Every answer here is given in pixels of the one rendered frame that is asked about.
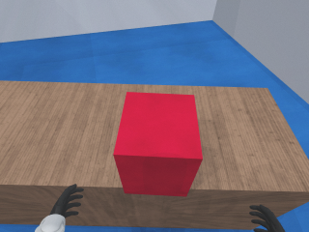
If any left robot hand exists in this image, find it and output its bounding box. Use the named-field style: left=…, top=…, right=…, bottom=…
left=49, top=184, right=84, bottom=218

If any pedestal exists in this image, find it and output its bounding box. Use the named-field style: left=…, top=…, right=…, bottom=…
left=0, top=80, right=309, bottom=230

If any robot left forearm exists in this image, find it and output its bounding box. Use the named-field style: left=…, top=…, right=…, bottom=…
left=35, top=214, right=66, bottom=232

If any right robot hand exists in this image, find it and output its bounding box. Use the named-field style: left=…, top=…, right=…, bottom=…
left=249, top=204, right=286, bottom=232

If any carton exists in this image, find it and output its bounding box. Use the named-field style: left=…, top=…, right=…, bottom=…
left=113, top=92, right=203, bottom=197

